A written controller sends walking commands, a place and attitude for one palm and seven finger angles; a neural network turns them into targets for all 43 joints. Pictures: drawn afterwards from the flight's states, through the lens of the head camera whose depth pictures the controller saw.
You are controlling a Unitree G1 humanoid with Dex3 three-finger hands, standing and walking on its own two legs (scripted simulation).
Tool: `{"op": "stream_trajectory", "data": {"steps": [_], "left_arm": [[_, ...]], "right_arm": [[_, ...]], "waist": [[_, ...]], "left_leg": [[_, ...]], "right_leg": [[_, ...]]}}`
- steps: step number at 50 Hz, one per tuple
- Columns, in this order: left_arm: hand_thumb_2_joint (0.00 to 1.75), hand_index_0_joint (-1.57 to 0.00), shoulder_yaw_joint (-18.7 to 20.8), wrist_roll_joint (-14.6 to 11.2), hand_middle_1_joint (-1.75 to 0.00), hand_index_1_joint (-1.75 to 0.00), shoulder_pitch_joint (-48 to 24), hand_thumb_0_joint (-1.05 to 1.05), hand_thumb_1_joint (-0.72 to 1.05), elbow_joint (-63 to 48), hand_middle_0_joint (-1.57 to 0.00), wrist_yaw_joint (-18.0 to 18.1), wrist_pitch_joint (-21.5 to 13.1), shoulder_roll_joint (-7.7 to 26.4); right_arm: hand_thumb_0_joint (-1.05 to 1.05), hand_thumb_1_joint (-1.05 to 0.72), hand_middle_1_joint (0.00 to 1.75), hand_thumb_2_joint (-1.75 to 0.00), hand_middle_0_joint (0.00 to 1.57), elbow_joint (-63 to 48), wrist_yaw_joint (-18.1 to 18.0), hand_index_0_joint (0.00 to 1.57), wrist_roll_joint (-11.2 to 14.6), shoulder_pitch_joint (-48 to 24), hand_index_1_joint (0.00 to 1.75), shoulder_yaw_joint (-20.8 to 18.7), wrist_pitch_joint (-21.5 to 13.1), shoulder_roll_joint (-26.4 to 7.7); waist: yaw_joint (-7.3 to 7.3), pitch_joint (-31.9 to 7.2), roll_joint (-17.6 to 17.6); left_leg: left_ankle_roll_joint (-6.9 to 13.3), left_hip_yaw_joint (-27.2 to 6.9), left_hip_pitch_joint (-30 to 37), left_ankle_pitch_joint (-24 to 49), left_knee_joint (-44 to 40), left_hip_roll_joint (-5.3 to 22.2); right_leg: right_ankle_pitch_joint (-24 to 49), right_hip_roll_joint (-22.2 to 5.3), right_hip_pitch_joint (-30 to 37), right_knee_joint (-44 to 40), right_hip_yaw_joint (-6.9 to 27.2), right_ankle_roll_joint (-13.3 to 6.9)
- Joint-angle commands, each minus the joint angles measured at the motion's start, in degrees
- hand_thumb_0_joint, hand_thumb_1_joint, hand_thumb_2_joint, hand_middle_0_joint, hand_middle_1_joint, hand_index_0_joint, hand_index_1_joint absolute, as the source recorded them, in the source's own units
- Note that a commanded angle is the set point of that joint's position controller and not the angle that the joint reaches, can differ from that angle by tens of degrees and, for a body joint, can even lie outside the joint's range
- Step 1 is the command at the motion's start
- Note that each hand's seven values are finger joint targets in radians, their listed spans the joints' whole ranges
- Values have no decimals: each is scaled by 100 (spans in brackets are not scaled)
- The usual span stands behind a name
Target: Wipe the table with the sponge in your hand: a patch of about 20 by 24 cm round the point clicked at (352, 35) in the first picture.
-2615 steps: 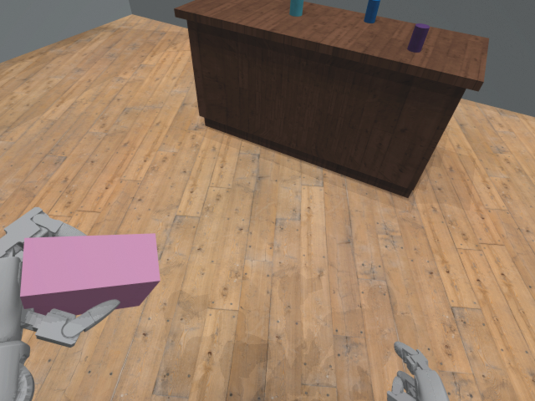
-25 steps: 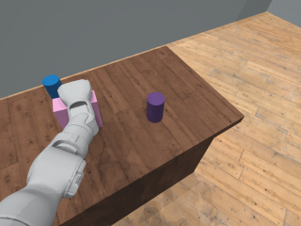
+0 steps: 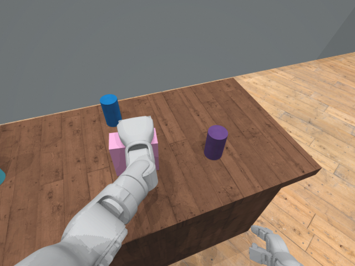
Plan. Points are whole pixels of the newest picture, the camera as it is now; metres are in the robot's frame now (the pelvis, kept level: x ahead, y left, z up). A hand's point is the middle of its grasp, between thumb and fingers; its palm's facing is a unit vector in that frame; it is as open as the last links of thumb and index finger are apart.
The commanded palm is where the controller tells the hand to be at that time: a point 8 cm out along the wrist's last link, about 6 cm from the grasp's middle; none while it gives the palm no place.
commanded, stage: wipe back along the third lane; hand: left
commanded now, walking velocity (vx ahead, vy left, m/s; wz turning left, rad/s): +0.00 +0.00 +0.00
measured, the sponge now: (136, 156) +0.40 +0.16 -0.01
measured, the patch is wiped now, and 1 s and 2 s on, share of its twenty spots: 1.00 1.00 1.00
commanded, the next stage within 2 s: slide back across to the middle lane in 0.98 s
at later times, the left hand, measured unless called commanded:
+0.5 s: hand (148, 162) +0.35 +0.11 +0.04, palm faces -0.01 -0.05 -1.00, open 9.9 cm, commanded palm +0.31 +0.09 +0.08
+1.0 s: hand (156, 174) +0.32 +0.08 +0.04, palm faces +0.00 -0.06 -1.00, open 9.9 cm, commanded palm +0.27 +0.06 +0.08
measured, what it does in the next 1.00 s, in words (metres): shifts its weight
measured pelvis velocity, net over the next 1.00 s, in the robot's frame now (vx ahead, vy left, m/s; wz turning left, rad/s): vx -0.01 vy -0.06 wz -0.02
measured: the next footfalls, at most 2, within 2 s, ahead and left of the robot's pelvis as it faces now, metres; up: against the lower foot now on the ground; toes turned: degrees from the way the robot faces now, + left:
none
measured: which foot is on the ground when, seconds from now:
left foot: down 0.00-1.00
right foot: down 0.00-1.00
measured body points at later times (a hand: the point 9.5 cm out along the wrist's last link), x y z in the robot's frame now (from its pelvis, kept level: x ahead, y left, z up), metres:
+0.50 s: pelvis -0.02 -0.03 +0.00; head -0.04 -0.05 +0.45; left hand +0.35 +0.11 +0.10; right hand +0.16 -0.26 -0.11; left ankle -0.02 +0.06 -0.73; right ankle -0.03 -0.11 -0.73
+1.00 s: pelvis -0.01 -0.06 +0.01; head -0.04 -0.09 +0.45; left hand +0.31 +0.08 +0.10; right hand +0.23 -0.27 -0.07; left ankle -0.02 +0.06 -0.73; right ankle -0.03 -0.11 -0.73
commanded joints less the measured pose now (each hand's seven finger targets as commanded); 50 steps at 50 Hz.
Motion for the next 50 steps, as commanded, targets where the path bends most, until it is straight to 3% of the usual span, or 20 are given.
{"op": "stream_trajectory", "data": {"steps": [1,7,10,11,14,15,18,20,22,25,27,28,29,35,40,42,45,47,49,50], "left_arm": [[130,-120,-108,119,-160,-160,-1860,0,10,-752,-120,-119,13,-142],[130,-120,-210,21,-160,-160,-1245,0,10,-960,-120,-158,0,-296],[130,-120,-72,7,-160,-160,-1031,0,10,-1169,-120,-181,8,-117],[130,-120,-257,19,-160,-160,-994,0,10,-1184,-120,-181,25,-228],[130,-120,-293,65,-160,-160,-1035,0,10,-1173,-120,-182,87,-187],[130,-120,-108,12,-160,-160,-894,0,10,-1250,-120,-186,71,-77],[130,-120,-231,-43,-160,-160,-582,0,10,-1374,-120,-200,97,-114],[130,-120,67,-86,-160,-160,-334,0,10,-1413,-120,-218,102,146],[130,-120,-225,-82,-160,-160,-378,0,10,-1594,-120,-241,105,-27],[130,-120,-46,-25,-160,-160,-242,0,10,-1668,-120,-300,105,194],[130,-120,-274,-33,-160,-160,-327,0,10,-1732,-120,-325,110,60],[130,-120,-180,-22,-160,-160,-329,0,10,-1716,-120,-337,103,175],[130,-120,-184,13,-160,-160,-281,0,10,-1726,-120,-347,98,187],[130,-120,-296,-48,-160,-160,321,0,10,-2182,-120,-483,-30,36],[130,-120,-322,-45,-160,-160,859,0,10,-2664,-120,-545,-16,87],[130,-120,-536,-36,-160,-160,1020,0,10,-2877,-120,-584,21,-28],[130,-120,-388,-20,-160,-160,1235,0,10,-3197,-120,-651,109,173],[130,-120,-623,-10,-160,-160,1328,0,10,-3321,-120,-678,152,-24],[130,-120,-534,-11,-160,-160,1595,0,10,-3501,-120,-708,187,99],[130,-120,-259,-15,-160,-160,1650,0,10,-3607,-120,-712,187,360]], "right_arm": [[0,-90,30,-90,20,-627,-43,20,-2,-409,30,-220,-35,-796],[0,-90,30,-90,20,-735,-33,20,6,-535,30,-201,4,-786],[0,-90,30,-90,20,-807,-43,20,41,-656,30,-175,22,-794],[0,-90,30,-90,20,-819,-38,20,49,-678,30,-171,25,-798],[0,-90,30,-90,20,-802,-55,20,91,-715,30,-144,-5,-791],[0,-90,30,-90,20,-825,-64,20,93,-773,30,-152,-27,-784],[0,-90,30,-90,20,-865,-66,20,110,-804,30,-138,-41,-791],[0,-90,30,-90,20,-890,-92,20,124,-887,30,-127,-44,-807],[0,-90,30,-90,20,-955,-107,20,149,-933,30,-113,-54,-788],[0,-90,30,-90,20,-968,-134,20,172,-998,30,-105,-63,-809],[0,-90,30,-90,20,-1009,-148,20,189,-1033,30,-85,-82,-777],[0,-90,30,-90,20,-987,-162,20,196,-1021,30,-86,-92,-790],[0,-90,30,-90,20,-995,-167,20,196,-1032,30,-78,-104,-792],[0,-90,30,-90,20,-1162,-116,20,192,-1169,30,-106,-94,-770],[0,-90,30,-90,20,-1255,-46,20,200,-1320,30,-105,-64,-794],[0,-90,30,-90,20,-1278,-5,20,203,-1349,30,-94,-65,-801],[0,-90,30,-90,20,-1301,19,20,211,-1472,30,-91,-40,-815],[0,-90,30,-90,20,-1303,59,20,214,-1483,30,-85,-47,-794],[0,-90,30,-90,20,-1323,89,20,207,-1518,30,-75,-47,-802],[0,-90,30,-90,20,-1329,87,20,207,-1567,30,-85,-34,-829]], "waist": [[-283,-1450,-134],[-166,-1526,-348],[-85,-1444,-529],[-134,-1262,-499],[-154,-969,-489],[-43,-1020,-460],[-41,-1051,-575],[81,-946,-636],[-18,-864,-666],[47,-681,-590],[-30,-565,-508],[-26,-549,-590],[-10,-538,-479],[84,-804,-618],[131,-714,-814],[92,-626,-841],[158,-622,-825],[108,-582,-757],[166,-674,-811],[224,-672,-804]], "left_leg": [[-491,-376,1567,2936,-174,534],[-404,-283,1434,2716,-212,456],[-361,-267,1256,2428,-326,412],[-319,-240,1251,2214,-340,397],[-273,-205,1126,1705,-457,355],[-265,-213,1085,1703,-492,335],[-233,-124,1085,1572,-511,290],[-224,-125,970,1405,-604,274],[-193,-57,975,1248,-614,239],[-189,-75,928,1090,-696,216],[-175,-7,965,948,-687,192],[-179,-26,954,885,-713,190],[-180,-10,979,908,-703,178],[-153,21,1073,1221,-627,147],[-147,25,1086,1423,-596,130],[-137,44,1140,1472,-551,128],[-142,22,1148,1552,-579,116],[-130,68,1204,1613,-519,112],[-139,77,1208,1697,-504,101],[-149,33,1168,1716,-535,105]], "right_leg": [[2065,31,267,16,-140,-378],[2314,-2,623,-4,-70,-390],[2270,-12,844,-76,-11,-407],[2143,-16,778,-122,-4,-390],[1723,-14,697,-251,47,-395],[1741,-6,791,-270,78,-421],[1766,-35,991,-329,132,-388],[1652,-37,1081,-427,229,-397],[1533,-68,1106,-491,262,-350],[1320,-65,1067,-582,374,-376],[1120,-92,1009,-658,394,-337],[1001,-87,999,-686,426,-338],[1034,-88,992,-679,461,-353],[1658,-117,1318,-612,535,-349],[2145,-138,1480,-580,701,-342],[2302,-146,1450,-553,680,-321],[2436,-142,1549,-549,773,-328],[2586,-155,1516,-506,733,-311],[2822,-158,1655,-456,762,-310],[2856,-138,1689,-442,826,-336]]}}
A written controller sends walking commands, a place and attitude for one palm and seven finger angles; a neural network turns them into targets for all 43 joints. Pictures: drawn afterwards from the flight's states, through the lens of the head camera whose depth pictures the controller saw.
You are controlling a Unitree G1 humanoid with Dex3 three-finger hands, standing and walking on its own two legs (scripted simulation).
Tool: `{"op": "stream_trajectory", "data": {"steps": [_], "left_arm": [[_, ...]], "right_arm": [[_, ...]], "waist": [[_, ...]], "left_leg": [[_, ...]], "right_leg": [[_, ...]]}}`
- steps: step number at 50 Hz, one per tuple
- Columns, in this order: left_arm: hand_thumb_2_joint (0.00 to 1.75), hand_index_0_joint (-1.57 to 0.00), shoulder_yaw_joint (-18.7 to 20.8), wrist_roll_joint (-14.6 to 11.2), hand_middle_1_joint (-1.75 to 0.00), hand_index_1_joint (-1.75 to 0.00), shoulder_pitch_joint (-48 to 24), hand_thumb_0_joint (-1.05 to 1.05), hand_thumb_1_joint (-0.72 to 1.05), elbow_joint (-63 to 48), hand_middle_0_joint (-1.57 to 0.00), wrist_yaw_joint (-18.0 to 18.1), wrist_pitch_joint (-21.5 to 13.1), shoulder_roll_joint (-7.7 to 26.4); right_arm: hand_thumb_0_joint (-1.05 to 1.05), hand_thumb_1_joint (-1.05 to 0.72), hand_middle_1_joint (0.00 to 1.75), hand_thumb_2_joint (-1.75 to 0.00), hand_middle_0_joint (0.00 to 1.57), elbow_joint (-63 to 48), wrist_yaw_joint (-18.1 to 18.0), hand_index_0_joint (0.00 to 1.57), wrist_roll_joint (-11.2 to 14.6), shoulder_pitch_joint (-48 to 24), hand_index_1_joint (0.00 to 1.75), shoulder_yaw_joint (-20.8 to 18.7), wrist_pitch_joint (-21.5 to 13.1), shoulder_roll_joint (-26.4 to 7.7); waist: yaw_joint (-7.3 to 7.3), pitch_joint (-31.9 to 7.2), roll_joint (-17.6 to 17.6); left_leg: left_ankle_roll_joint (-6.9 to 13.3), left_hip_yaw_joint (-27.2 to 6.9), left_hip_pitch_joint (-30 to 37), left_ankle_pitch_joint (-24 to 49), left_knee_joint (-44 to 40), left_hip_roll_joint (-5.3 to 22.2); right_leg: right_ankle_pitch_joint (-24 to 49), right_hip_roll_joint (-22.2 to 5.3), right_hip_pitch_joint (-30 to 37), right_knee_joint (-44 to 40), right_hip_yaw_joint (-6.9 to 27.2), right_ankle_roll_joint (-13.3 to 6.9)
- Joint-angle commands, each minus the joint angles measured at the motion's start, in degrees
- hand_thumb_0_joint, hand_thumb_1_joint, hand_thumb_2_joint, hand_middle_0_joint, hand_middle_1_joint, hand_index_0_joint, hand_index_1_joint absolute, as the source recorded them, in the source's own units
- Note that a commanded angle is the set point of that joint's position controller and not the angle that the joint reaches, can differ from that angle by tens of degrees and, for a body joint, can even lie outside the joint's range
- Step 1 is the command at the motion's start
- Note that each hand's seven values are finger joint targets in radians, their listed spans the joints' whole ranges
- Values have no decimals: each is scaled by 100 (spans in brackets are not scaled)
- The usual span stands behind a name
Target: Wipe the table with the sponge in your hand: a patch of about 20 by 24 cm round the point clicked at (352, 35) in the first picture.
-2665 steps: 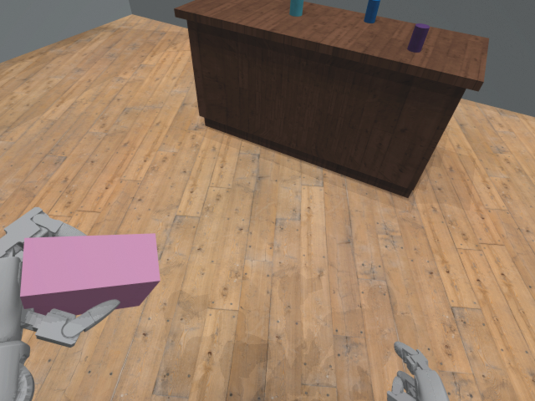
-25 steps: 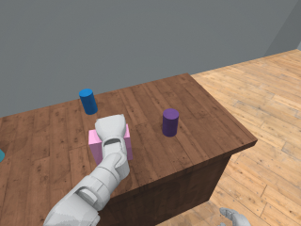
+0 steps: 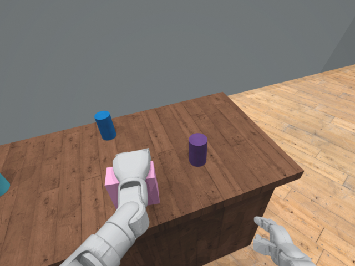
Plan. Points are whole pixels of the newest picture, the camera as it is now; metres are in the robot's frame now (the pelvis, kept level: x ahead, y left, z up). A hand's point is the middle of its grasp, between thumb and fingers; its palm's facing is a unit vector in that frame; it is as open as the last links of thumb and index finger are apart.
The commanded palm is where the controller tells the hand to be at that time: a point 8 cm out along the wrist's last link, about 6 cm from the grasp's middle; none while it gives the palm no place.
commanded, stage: slide back across to the middle lane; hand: left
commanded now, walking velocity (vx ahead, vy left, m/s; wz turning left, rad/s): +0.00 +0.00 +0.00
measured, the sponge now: (135, 190) +0.32 +0.16 -0.01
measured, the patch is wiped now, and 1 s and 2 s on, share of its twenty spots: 1.00 1.00 1.00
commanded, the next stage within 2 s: wipe forward along the middle lane in 0.72 s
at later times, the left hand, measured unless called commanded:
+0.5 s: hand (127, 187) +0.29 +0.17 +0.04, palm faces +0.02 -0.17 -0.98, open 9.8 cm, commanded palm +0.25 +0.17 +0.10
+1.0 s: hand (118, 187) +0.29 +0.19 +0.04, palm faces -0.01 -0.14 -0.99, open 9.8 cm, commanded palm +0.26 +0.20 +0.09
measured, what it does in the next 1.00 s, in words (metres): stands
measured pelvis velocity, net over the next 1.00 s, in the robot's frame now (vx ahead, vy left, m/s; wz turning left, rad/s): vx -0.01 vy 0.00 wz -0.03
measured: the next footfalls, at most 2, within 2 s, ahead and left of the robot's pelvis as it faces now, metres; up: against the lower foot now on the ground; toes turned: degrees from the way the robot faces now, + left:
none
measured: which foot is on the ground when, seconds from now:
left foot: down 0.00-1.00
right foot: down 0.00-1.00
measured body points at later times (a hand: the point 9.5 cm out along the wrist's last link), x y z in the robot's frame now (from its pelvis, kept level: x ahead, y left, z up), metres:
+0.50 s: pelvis -0.01 +0.01 +0.00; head -0.05 -0.03 +0.45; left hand +0.28 +0.17 +0.10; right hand +0.23 -0.21 -0.07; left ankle -0.02 +0.12 -0.74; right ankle -0.02 -0.05 -0.74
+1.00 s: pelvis -0.01 +0.00 +0.00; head -0.04 -0.03 +0.45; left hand +0.29 +0.19 +0.09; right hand +0.22 -0.21 -0.08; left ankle -0.02 +0.12 -0.74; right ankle -0.02 -0.05 -0.74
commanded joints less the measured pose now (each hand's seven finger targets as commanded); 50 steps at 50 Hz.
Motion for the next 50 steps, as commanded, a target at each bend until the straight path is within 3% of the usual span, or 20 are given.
{"op": "stream_trajectory", "data": {"steps": [1,4,5,7,10,13,15,18,20,23,25,26,30,32,38,40,43,45,46,50], "left_arm": [[130,-120,25,-170,-160,-160,-662,0,10,-976,-120,-225,-55,-251],[130,-120,64,-133,-160,-160,-763,0,10,-954,-120,-239,-1,-160],[130,-120,411,-168,-160,-160,-790,0,10,-1095,-120,-221,-4,147],[130,-120,554,-136,-160,-160,-903,0,10,-1165,-120,-174,24,342],[130,-120,807,-91,-160,-160,-633,0,10,-1672,-120,-160,27,595],[130,-120,588,32,-160,-160,-328,0,10,-1977,-120,-189,83,492],[130,-120,858,22,-160,-160,-109,0,10,-2238,-120,-237,71,796],[130,-120,725,48,-160,-160,-38,0,10,-2332,-120,-315,71,732],[130,-120,983,15,-160,-160,-39,0,10,-2490,-120,-359,37,1002],[130,-120,920,65,-160,-160,-125,0,10,-2386,-120,-388,-19,973],[130,-120,1205,95,-160,-160,-346,0,10,-2442,-120,-395,-94,1258],[130,-120,998,138,-160,-160,-377,0,10,-2366,-120,-405,-111,1084],[130,-120,1378,189,-160,-160,-457,0,10,-2211,-120,-385,-233,1413],[130,-120,1352,189,-160,-160,-389,0,10,-2092,-120,-365,-268,1370],[130,-120,1358,207,-160,-160,-186,0,10,-2045,-120,-342,-353,1286],[130,-120,1658,194,-160,-160,60,0,10,-2091,-120,-319,-380,1530],[130,-120,1395,209,-160,-160,-83,0,10,-2014,-120,-317,-363,1296],[130,-120,1615,216,-160,-160,-165,0,10,-1979,-120,-318,-345,1524],[130,-120,1459,244,-160,-160,-294,0,10,-1837,-120,-322,-327,1403],[130,-120,1675,363,-160,-160,-655,0,10,-1621,-120,-320,-351,1662]], "right_arm": [[0,-90,30,-90,20,-1052,53,20,31,-1428,30,-174,-272,-541],[0,-90,30,-90,20,-995,42,20,38,-1430,30,-161,-297,-546],[0,-90,30,-90,20,-997,20,20,32,-1466,30,-172,-299,-560],[0,-90,30,-90,20,-984,-34,20,28,-1478,30,-152,-326,-555],[0,-90,30,-90,20,-1070,-20,20,19,-1557,30,-149,-349,-551],[0,-90,30,-90,20,-1137,37,20,35,-1574,30,-139,-372,-511],[0,-90,30,-90,20,-1183,39,20,32,-1608,30,-129,-382,-532],[0,-90,30,-90,20,-1170,11,20,43,-1593,30,-111,-413,-537],[0,-90,30,-90,20,-1186,-28,20,39,-1628,30,-105,-429,-554],[0,-90,30,-90,20,-1143,-103,20,32,-1590,30,-82,-485,-556],[0,-90,30,-90,20,-1117,-162,20,32,-1603,30,-97,-507,-579],[0,-90,30,-90,20,-1119,-179,20,28,-1577,30,-87,-523,-561],[0,-90,30,-90,20,-1085,-251,20,21,-1524,30,-86,-591,-587],[0,-90,30,-90,20,-1085,-280,20,21,-1511,30,-84,-619,-574],[0,-90,30,-90,20,-1110,-277,20,6,-1444,30,-104,-707,-583],[0,-90,30,-90,20,-1119,-261,20,-3,-1465,30,-114,-718,-609],[0,-90,30,-90,20,-1060,-275,20,-1,-1406,30,-98,-742,-603],[0,-90,30,-90,20,-1029,-297,20,1,-1410,30,-103,-748,-640],[0,-90,30,-90,20,-1007,-320,20,2,-1364,30,-88,-751,-628],[0,-90,30,-90,20,-923,-378,20,2,-1319,30,-80,-776,-650]], "waist": [[-81,-854,-991],[-127,-681,-1054],[-57,-720,-1046],[-58,-817,-1047],[68,-1130,-783],[49,-1075,-592],[102,-1075,-631],[24,-715,-760],[54,-594,-724],[20,-372,-700],[32,-329,-557],[8,-347,-497],[71,-414,-366],[69,-383,-487],[110,-493,-577],[194,-559,-629],[66,-441,-748],[75,-383,-727],[15,-312,-662],[25,-448,-539]], "left_leg": [[268,49,133,1518,14,-205],[254,65,83,1413,14,-200],[260,32,89,1391,-25,-201],[254,70,110,1361,-41,-214],[245,31,229,1614,-52,-238],[241,41,354,1789,-37,-226],[246,4,362,1803,-74,-227],[255,-15,347,1641,-131,-201],[272,-51,375,1528,-215,-197],[269,-46,385,1259,-283,-192],[269,-83,444,1060,-348,-190],[274,-66,457,986,-352,-193],[258,-99,449,838,-418,-203],[258,-79,425,759,-420,-198],[268,-91,420,919,-399,-200],[266,-128,391,1041,-387,-215],[269,-74,365,1130,-338,-207],[261,-117,356,1094,-345,-214],[264,-70,330,1052,-336,-211],[244,-98,310,1031,-330,-238]], "right_leg": [[2794,-459,897,-194,724,132],[2699,-463,775,-256,779,159],[2627,-431,824,-286,845,139],[2556,-458,921,-279,855,170],[2987,-449,1185,-175,909,117],[3109,-442,1187,-122,836,99],[3162,-419,1241,-141,891,83],[2701,-402,1041,-239,883,111],[2368,-375,987,-352,952,96],[1648,-366,766,-488,922,116],[1055,-335,623,-627,1016,84],[819,-349,584,-602,932,97],[437,-312,548,-683,979,55],[274,-322,540,-714,934,72],[622,-321,646,-645,896,69],[875,-301,765,-603,966,49],[1294,-324,735,-571,962,84],[1229,-309,671,-615,1035,68],[1213,-327,621,-576,968,87],[1266,-305,604,-545,1045,57]]}}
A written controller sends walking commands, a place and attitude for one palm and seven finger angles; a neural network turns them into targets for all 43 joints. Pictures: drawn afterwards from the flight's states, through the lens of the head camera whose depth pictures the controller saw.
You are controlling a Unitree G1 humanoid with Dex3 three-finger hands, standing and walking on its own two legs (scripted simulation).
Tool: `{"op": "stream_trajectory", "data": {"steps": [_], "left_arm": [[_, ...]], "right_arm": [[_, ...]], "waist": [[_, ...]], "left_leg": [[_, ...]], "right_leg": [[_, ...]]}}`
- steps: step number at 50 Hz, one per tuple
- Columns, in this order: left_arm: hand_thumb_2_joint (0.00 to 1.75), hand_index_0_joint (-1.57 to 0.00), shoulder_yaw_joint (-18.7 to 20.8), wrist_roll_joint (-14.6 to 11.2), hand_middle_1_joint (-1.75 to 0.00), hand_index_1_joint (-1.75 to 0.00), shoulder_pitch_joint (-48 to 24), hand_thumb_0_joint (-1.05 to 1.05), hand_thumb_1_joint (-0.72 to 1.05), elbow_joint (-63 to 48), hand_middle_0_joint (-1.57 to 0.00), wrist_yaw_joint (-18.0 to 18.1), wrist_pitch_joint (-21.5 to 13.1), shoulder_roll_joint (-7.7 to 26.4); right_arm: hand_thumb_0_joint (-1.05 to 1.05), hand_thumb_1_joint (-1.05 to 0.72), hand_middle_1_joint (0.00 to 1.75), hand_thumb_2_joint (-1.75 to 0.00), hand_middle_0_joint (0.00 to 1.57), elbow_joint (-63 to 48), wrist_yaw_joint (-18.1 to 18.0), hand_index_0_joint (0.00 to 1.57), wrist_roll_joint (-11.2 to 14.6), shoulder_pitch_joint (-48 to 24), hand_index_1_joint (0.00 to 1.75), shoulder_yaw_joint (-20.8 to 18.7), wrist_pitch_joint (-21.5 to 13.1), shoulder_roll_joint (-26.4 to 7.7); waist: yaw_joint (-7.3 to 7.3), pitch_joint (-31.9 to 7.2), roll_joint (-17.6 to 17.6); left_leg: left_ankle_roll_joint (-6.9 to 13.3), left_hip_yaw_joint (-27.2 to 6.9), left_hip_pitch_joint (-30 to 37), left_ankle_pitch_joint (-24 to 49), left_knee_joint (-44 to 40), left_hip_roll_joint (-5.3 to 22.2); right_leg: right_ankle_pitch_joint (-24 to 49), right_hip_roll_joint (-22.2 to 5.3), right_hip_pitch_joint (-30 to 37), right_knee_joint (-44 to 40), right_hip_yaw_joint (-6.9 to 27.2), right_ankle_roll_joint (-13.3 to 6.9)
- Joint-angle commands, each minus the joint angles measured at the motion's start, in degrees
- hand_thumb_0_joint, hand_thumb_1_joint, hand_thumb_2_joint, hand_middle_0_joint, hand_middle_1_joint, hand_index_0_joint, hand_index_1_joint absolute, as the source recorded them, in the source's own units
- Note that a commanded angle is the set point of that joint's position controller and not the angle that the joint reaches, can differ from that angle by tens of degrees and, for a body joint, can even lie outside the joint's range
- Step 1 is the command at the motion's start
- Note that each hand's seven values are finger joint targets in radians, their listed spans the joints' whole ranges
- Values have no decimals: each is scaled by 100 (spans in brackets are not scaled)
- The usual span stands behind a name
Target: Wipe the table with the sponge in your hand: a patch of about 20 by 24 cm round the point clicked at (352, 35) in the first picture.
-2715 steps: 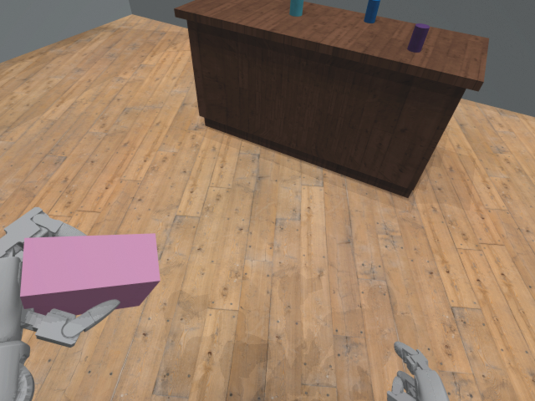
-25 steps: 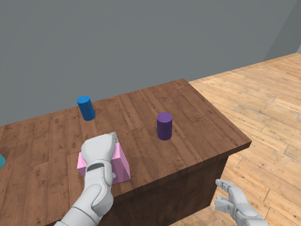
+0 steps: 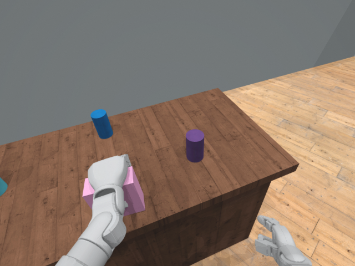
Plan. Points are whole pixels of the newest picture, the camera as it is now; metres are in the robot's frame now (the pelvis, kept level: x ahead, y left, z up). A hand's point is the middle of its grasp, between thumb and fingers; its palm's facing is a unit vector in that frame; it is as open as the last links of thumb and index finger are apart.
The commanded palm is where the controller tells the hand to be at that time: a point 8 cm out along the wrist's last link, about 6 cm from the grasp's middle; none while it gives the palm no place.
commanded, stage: wipe forward along the middle lane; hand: left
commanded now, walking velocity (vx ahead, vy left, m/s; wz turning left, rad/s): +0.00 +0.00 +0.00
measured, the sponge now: (118, 199) +0.29 +0.20 -0.02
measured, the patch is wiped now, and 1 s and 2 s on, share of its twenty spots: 1.00 1.00 1.00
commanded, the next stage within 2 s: slide back across to the first lane in 1.44 s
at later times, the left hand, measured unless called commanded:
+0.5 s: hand (114, 173) +0.33 +0.22 +0.03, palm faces -0.07 -0.07 -1.00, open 9.8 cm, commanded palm +0.31 +0.24 +0.07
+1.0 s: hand (108, 157) +0.38 +0.25 +0.03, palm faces -0.11 -0.02 -0.99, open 9.8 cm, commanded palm +0.37 +0.27 +0.07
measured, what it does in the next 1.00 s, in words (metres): stands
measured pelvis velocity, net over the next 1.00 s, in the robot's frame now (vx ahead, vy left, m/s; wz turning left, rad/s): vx -0.02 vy -0.03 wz -0.08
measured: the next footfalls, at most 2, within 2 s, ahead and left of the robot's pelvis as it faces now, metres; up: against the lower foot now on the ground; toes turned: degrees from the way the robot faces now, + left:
none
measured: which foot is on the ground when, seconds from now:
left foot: down 0.00-1.00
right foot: down 0.00-1.00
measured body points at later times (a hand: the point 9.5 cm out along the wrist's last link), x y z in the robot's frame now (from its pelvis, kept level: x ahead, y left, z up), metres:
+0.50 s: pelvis -0.01 -0.02 +0.00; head -0.02 -0.06 +0.44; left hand +0.33 +0.21 +0.09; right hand +0.19 -0.25 -0.11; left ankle -0.01 +0.12 -0.74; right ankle +0.00 -0.06 -0.74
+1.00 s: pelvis -0.02 -0.03 -0.01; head +0.01 -0.07 +0.43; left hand +0.38 +0.25 +0.09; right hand +0.09 -0.31 -0.15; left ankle -0.01 +0.12 -0.74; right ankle +0.00 -0.06 -0.74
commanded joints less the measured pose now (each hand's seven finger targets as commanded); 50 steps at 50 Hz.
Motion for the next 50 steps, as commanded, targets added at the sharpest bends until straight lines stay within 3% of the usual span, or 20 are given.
{"op": "stream_trajectory", "data": {"steps": [1,4,5,7,9,10,13,15,19,24,25,28,31,33,35,38,40,43,45,50], "left_arm": [[130,-120,671,333,-160,-160,-1723,0,10,-325,-120,199,24,995],[130,-120,650,304,-160,-160,-1660,0,10,-68,-120,217,-27,895],[130,-120,864,290,-160,-160,-1682,0,10,-26,-120,220,-65,1072],[130,-120,818,229,-160,-160,-1735,0,10,288,-120,223,-78,1023],[130,-120,717,248,-160,-160,-2040,0,10,422,-120,204,-110,951],[130,-120,949,265,-160,-160,-2157,0,10,507,-120,196,-136,1205],[130,-120,955,286,-160,-160,-2263,0,10,795,-120,198,-257,1263],[130,-120,1164,311,-160,-160,-2501,0,10,936,-120,181,-360,1538],[130,-120,1131,316,-160,-160,-2465,0,10,1346,-120,191,-529,1492],[130,-120,1378,248,-160,-160,-3054,0,10,1744,-120,201,-726,1928],[130,-120,1638,244,-160,-160,-3068,0,10,1770,-120,209,-791,2202],[130,-120,1537,278,-160,-160,-3302,0,10,2064,-120,214,-1007,2188],[130,-120,1787,248,-160,-160,-3133,0,10,2197,-120,240,-1194,2411],[130,-120,1742,184,-160,-160,-3266,0,10,2321,-120,252,-1293,2395],[130,-120,2055,171,-160,-160,-3309,0,10,2430,-120,288,-1402,2740],[130,-120,1996,229,-160,-160,-3697,0,10,2726,-120,335,-1567,2854],[130,-120,2287,246,-160,-160,-3686,0,10,2849,-120,355,-1657,3186],[130,-120,2168,209,-160,-160,-3660,0,10,3020,-120,383,-1762,3040],[130,-120,2316,215,-160,-160,-3716,0,10,3075,-120,387,-1822,3193],[130,-120,2291,258,-160,-160,-4203,0,10,3336,-120,423,-1908,3353]], "right_arm": [[0,-90,30,-90,20,-1004,-62,20,17,-1360,30,-217,-349,-574],[0,-90,30,-90,20,-977,-74,20,22,-1283,30,-218,-385,-566],[0,-90,30,-90,20,-970,-84,20,12,-1267,30,-234,-380,-586],[0,-90,30,-90,20,-946,-138,20,22,-1209,30,-217,-386,-591],[0,-90,30,-90,20,-920,-176,20,13,-1147,30,-212,-380,-597],[0,-90,30,-90,20,-900,-197,20,12,-1136,30,-225,-379,-629],[0,-90,30,-90,20,-878,-268,20,-11,-1041,30,-208,-399,-612],[0,-90,30,-90,20,-833,-307,20,-12,-939,30,-211,-389,-642],[0,-90,30,-90,20,-836,-345,20,-7,-751,30,-228,-404,-643],[0,-90,30,-90,20,-768,-405,20,-17,-528,30,-258,-406,-717],[0,-90,30,-90,20,-769,-411,20,-23,-474,30,-275,-407,-747],[0,-90,30,-90,20,-722,-422,20,-16,-291,30,-286,-439,-755],[0,-90,30,-90,20,-733,-405,20,-17,-113,30,-338,-461,-785],[0,-90,30,-90,20,-732,-393,20,2,-66,30,-335,-485,-784],[0,-90,30,-90,20,-715,-378,20,-1,-5,30,-356,-509,-822],[0,-90,30,-90,20,-641,-383,20,-10,165,30,-361,-556,-833],[0,-90,30,-90,20,-598,-360,20,-6,229,30,-379,-573,-877],[0,-90,30,-90,20,-601,-329,20,3,363,30,-397,-607,-863],[0,-90,30,-90,20,-592,-308,20,7,375,30,-411,-617,-877],[0,-90,30,-90,20,-516,-294,20,24,541,30,-404,-645,-905]], "waist": [[22,-875,-563],[19,-1003,-712],[35,-1013,-731],[-22,-891,-985],[-93,-805,-953],[-83,-777,-981],[-102,-798,-845],[-120,-907,-770],[-148,-916,-711],[-279,-818,-802],[-228,-920,-848],[-337,-886,-756],[-260,-1269,-787],[-321,-1142,-794],[-281,-1211,-777],[-437,-1043,-718],[-376,-1200,-641],[-440,-1345,-731],[-406,-1564,-654],[-567,-1462,-574]], "left_leg": [[236,-214,0,967,-64,-253],[217,-205,-60,1040,-9,-254],[220,-220,-99,1037,-12,-258],[220,-175,-223,883,18,-257],[221,-167,-309,745,5,-265],[223,-203,-322,709,-1,-264],[224,-143,-425,649,73,-291],[210,-170,-520,597,71,-288],[209,-161,-729,467,161,-298],[244,-178,-1022,160,234,-267],[241,-219,-1075,168,242,-272],[248,-220,-1313,53,329,-252],[267,-265,-1461,108,401,-265],[262,-281,-1636,-4,449,-262],[258,-348,-1784,-34,499,-254],[252,-357,-2094,-243,638,-249],[243,-433,-2236,-196,701,-257],[258,-424,-2354,-220,777,-258],[272,-465,-2376,-128,793,-263],[310,-461,-2523,-222,839,-249]], "right_leg": [[1323,-336,456,-368,788,37],[1668,-349,521,-309,787,51],[1732,-339,538,-324,865,42],[1622,-382,470,-366,861,109],[1453,-408,377,-412,875,132],[1323,-388,328,-436,935,114],[1396,-448,336,-419,978,149],[1338,-454,364,-398,1062,139],[1157,-488,292,-382,1056,167],[570,-567,170,-518,1210,236],[549,-557,238,-502,1288,223],[452,-603,174,-464,1320,238],[682,-593,409,-316,1311,238],[646,-629,356,-339,1394,266],[634,-650,411,-317,1537,258],[431,-722,297,-322,1692,296],[649,-736,405,-229,1795,278],[907,-751,448,-133,1705,348],[1111,-738,537,-57,1716,335],[869,-692,288,-70,1612,334]]}}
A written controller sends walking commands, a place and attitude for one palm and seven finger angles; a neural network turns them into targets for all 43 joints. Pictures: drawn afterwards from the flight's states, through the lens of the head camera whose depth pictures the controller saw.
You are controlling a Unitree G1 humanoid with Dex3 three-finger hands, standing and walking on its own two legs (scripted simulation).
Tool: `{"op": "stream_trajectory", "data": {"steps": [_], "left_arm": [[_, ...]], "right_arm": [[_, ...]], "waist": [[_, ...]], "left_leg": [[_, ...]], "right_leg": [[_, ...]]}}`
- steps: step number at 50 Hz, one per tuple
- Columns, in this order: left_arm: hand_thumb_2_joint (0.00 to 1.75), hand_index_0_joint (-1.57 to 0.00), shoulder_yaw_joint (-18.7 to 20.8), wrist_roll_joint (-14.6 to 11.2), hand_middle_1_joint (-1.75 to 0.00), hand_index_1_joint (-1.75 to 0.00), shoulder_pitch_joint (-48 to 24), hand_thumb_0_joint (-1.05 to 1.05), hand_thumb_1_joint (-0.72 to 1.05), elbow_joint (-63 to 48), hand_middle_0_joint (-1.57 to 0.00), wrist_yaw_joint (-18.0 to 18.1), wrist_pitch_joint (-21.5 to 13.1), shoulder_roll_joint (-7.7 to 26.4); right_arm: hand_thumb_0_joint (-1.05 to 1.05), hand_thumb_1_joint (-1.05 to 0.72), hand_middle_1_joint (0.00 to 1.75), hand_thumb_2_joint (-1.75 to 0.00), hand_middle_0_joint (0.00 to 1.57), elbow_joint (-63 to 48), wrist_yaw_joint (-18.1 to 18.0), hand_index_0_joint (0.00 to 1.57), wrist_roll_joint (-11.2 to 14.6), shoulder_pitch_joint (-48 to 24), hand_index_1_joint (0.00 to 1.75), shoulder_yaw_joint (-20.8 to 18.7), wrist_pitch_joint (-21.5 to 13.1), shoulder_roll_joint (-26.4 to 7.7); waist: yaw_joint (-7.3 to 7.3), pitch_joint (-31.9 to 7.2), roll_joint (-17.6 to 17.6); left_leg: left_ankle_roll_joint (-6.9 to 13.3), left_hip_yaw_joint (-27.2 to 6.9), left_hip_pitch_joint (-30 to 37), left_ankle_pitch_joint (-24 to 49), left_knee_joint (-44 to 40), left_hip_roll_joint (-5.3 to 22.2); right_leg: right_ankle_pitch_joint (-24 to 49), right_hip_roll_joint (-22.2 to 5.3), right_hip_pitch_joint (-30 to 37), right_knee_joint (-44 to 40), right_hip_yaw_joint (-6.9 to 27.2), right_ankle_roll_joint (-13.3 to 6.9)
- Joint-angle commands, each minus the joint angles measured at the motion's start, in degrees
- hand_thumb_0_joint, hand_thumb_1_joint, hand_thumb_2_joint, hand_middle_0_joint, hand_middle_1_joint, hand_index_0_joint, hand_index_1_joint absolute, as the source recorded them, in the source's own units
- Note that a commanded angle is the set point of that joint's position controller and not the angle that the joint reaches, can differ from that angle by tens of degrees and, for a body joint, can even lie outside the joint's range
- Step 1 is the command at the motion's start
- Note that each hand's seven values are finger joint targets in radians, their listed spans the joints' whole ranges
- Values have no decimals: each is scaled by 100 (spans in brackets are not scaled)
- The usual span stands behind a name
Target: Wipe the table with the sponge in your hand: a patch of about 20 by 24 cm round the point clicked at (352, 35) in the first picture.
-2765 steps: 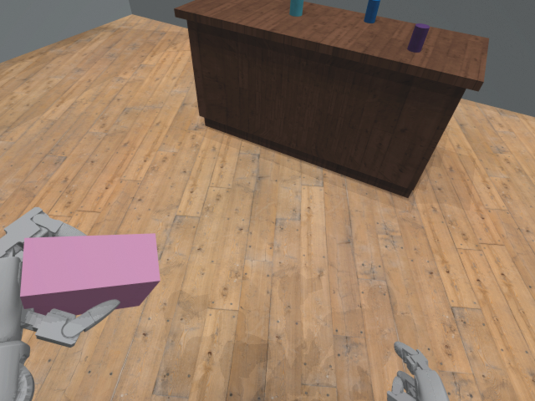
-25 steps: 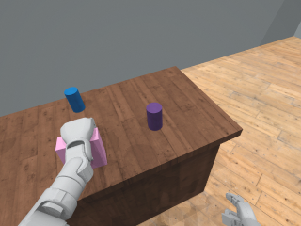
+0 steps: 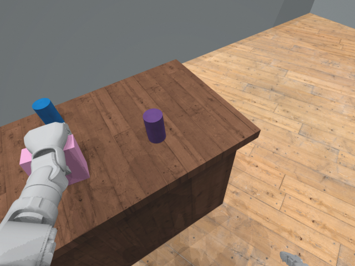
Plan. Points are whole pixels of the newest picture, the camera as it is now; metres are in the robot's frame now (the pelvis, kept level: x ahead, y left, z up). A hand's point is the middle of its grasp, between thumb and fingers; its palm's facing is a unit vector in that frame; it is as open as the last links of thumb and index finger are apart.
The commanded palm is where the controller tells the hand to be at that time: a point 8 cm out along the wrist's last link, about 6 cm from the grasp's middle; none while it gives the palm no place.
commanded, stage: wipe forward along the middle lane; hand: left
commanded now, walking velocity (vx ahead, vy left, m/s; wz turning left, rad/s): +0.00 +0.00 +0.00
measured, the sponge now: (61, 169) +0.36 +0.33 +0.00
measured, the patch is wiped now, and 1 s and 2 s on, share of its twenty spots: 1.00 1.00 1.00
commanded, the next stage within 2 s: slide back across to the first lane in 0.44 s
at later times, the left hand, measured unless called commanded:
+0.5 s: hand (50, 138) +0.42 +0.35 +0.05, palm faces -0.11 -0.03 -0.99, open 9.8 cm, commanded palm +0.41 +0.36 +0.09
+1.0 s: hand (25, 140) +0.42 +0.42 +0.05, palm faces -0.05 -0.07 -1.00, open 9.8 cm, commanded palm +0.38 +0.41 +0.11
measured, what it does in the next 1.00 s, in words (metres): shifts its weight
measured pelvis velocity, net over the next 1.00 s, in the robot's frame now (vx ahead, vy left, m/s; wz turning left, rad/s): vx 0.03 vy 0.10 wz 0.01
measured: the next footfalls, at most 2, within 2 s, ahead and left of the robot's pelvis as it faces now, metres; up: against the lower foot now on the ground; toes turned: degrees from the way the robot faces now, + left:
none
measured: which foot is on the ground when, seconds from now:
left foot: down 0.00-1.00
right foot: down 0.00-1.00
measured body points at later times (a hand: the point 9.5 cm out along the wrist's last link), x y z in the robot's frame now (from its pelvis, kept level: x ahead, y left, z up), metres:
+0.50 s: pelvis +0.00 +0.03 +0.00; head +0.06 +0.02 +0.45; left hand +0.42 +0.35 +0.10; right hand +0.10 -0.23 -0.13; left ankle +0.00 +0.16 -0.73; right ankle +0.02 -0.02 -0.73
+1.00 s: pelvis +0.03 +0.10 +0.01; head +0.05 +0.11 +0.46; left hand +0.42 +0.42 +0.10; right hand +0.15 -0.15 -0.11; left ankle +0.00 +0.16 -0.73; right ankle +0.02 -0.02 -0.73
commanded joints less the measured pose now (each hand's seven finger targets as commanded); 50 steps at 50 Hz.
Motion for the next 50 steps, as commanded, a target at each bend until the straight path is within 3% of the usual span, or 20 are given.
{"op": "stream_trajectory", "data": {"steps": [1,3,7,10,14,16,19,23,25,26,27,30,33,37,39,41,45,47,49,50], "left_arm": [[130,-120,333,305,-160,-160,-2012,0,10,-323,-120,298,61,1894],[130,-120,404,366,-160,-160,-2007,0,10,-143,-120,328,40,2021],[130,-120,272,426,-160,-160,-2335,0,10,18,-120,380,-9,1941],[130,-120,455,350,-160,-160,-2551,0,10,53,-120,396,0,2168],[130,-120,202,402,-160,-160,-2675,0,10,335,-120,377,66,1962],[130,-120,312,484,-160,-160,-2862,0,10,420,-120,364,61,2220],[130,-120,201,519,-160,-160,-2924,0,10,490,-120,380,24,2044],[130,-120,395,528,-160,-160,-2867,0,10,636,-120,434,-10,2244],[130,-120,241,513,-160,-160,-3110,0,10,564,-120,440,-24,2050],[130,-120,296,563,-160,-160,-3113,0,10,678,-120,463,-13,2182],[130,-120,245,607,-160,-160,-3019,0,10,784,-120,469,20,2096],[130,-120,382,610,-160,-160,-2873,0,10,362,-120,486,-22,2101],[130,-120,354,544,-160,-160,-2759,0,10,292,-120,526,35,1994],[130,-120,556,510,-160,-160,-2582,0,10,107,-120,559,113,2180],[130,-120,412,546,-160,-160,-2665,0,10,72,-120,536,192,2049],[130,-120,467,557,-160,-160,-2433,0,10,71,-120,499,253,2067],[130,-120,189,481,-160,-160,-2249,0,10,-296,-120,320,276,1598],[130,-120,-52,506,-160,-160,-2279,0,10,-433,-120,240,269,1334],[130,-120,-22,537,-160,-160,-2157,0,10,-615,-120,175,258,1335],[130,-120,-117,514,-160,-160,-2205,0,10,-753,-120,137,231,1161]], "right_arm": [[0,-90,30,-90,20,-717,0,20,11,-392,30,-204,-280,-666],[0,-90,30,-90,20,-666,8,20,3,-295,30,-201,-282,-686],[0,-90,30,-90,20,-633,27,20,4,-188,30,-204,-305,-676],[0,-90,30,-90,20,-623,38,20,-1,-153,30,-200,-303,-686],[0,-90,30,-90,20,-581,55,20,5,-54,30,-188,-305,-681],[0,-90,30,-90,20,-556,45,20,1,13,30,-179,-285,-718],[0,-90,30,-90,20,-537,54,20,-29,107,30,-193,-301,-701],[0,-90,30,-90,20,-506,65,20,-58,197,30,-207,-283,-727],[0,-90,30,-90,20,-527,78,20,-45,174,30,-203,-296,-695],[0,-90,30,-90,20,-496,87,20,-52,238,30,-208,-297,-730],[0,-90,30,-90,20,-483,97,20,-55,262,30,-216,-287,-730],[0,-90,30,-90,20,-573,127,20,-62,184,30,-252,-277,-673],[0,-90,30,-90,20,-580,137,20,-57,175,30,-269,-263,-679],[0,-90,30,-90,20,-627,141,20,-37,33,30,-262,-252,-691],[0,-90,30,-90,20,-627,156,20,-36,-11,30,-242,-246,-689],[0,-90,30,-90,20,-645,174,20,-34,-86,30,-238,-238,-691],[0,-90,30,-90,20,-760,193,20,-19,-175,30,-258,-235,-651],[0,-90,30,-90,20,-741,198,20,-31,-122,30,-288,-229,-657],[0,-90,30,-90,20,-756,200,20,-41,-135,30,-305,-205,-667],[0,-90,30,-90,20,-788,192,20,-36,-205,30,-306,-201,-640]], "waist": [[-103,-1197,-634],[-93,-1309,-656],[-151,-1422,-495],[-159,-1700,-513],[-237,-1547,-412],[-246,-1624,-449],[-279,-1642,-299],[-254,-1787,-435],[-295,-1708,-309],[-298,-1611,-310],[-291,-1633,-356],[-43,-2115,40],[-81,-1946,-172],[67,-1795,-159],[34,-1549,-142],[132,-1461,-32],[157,-1570,74],[55,-1401,98],[104,-1457,137],[91,-1422,262]], "left_leg": [[87,222,-868,16,-29,-220],[78,215,-986,26,24,-227],[94,245,-919,126,26,-208],[82,258,-949,210,45,-200],[106,292,-820,218,-3,-184],[138,295,-805,295,-28,-207],[127,324,-677,397,-25,-188],[116,348,-698,557,-5,-199],[124,349,-575,550,-76,-199],[129,346,-577,531,-66,-196],[127,340,-540,586,-75,-196],[123,330,-108,1047,-144,-210],[131,335,58,1099,-206,-191],[118,244,284,1177,-399,-180],[101,201,408,1177,-485,-154],[62,144,572,1379,-531,-134],[-60,20,1055,1928,-574,-42],[-123,-67,1300,2049,-550,12],[-198,-172,1516,2374,-540,60],[-250,-258,1699,2678,-536,122]], "right_leg": [[645,-1167,1881,-638,1380,606],[734,-1169,1911,-596,1402,611],[803,-1110,1771,-519,1173,586],[1163,-1140,1979,-466,1181,629],[1063,-1081,1728,-505,963,617],[1048,-1008,1726,-485,849,611],[1234,-1003,1627,-460,742,590],[1599,-972,1734,-395,683,601],[1407,-931,1542,-427,543,573],[1326,-913,1469,-424,517,573],[1313,-898,1422,-410,449,562],[1659,-876,1670,-345,353,488],[1615,-842,1628,-410,259,505],[1279,-799,1610,-464,97,462],[1091,-773,1443,-525,26,433],[1067,-751,1393,-508,-55,386],[1141,-710,1280,-520,-196,325],[967,-676,985,-533,-270,321],[977,-664,906,-528,-296,292],[931,-663,751,-517,-343,291]]}}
